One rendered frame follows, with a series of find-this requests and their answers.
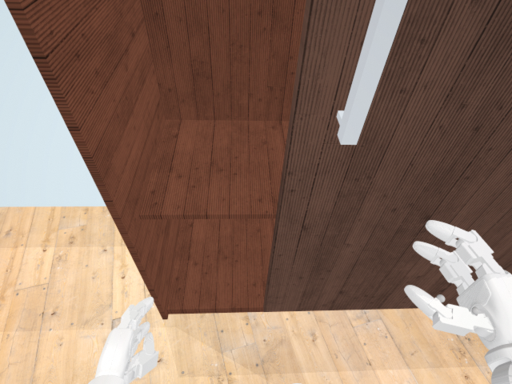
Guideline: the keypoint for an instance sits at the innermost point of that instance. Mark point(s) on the handle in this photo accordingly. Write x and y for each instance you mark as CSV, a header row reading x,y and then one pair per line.
x,y
380,34

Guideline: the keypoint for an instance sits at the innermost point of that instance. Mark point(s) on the wardrobe door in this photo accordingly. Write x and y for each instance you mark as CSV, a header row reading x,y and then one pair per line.
x,y
436,145

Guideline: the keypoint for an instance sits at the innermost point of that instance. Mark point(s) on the robot left hand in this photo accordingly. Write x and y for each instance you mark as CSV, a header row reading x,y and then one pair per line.
x,y
122,343

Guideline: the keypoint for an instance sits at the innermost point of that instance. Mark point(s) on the right robot forearm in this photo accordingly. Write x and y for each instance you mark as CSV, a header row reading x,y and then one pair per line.
x,y
499,360

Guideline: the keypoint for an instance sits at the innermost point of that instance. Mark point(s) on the robot right hand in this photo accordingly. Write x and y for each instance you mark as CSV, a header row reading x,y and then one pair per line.
x,y
491,292

